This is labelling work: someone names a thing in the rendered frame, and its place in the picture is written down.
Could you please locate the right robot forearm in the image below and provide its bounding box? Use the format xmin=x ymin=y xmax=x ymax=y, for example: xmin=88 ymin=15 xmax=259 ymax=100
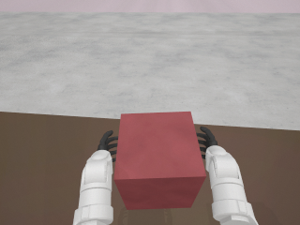
xmin=205 ymin=145 xmax=259 ymax=225

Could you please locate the robot left hand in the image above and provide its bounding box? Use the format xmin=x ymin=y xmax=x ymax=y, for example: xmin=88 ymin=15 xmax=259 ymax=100
xmin=97 ymin=130 xmax=118 ymax=162

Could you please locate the carton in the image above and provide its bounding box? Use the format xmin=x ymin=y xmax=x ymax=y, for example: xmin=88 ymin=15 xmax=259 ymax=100
xmin=113 ymin=112 xmax=206 ymax=210

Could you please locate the left robot forearm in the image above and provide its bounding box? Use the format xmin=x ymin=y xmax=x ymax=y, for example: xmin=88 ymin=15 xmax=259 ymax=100
xmin=72 ymin=150 xmax=113 ymax=225

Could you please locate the robot right hand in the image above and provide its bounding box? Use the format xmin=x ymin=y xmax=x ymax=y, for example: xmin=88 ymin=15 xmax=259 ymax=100
xmin=196 ymin=127 xmax=218 ymax=159

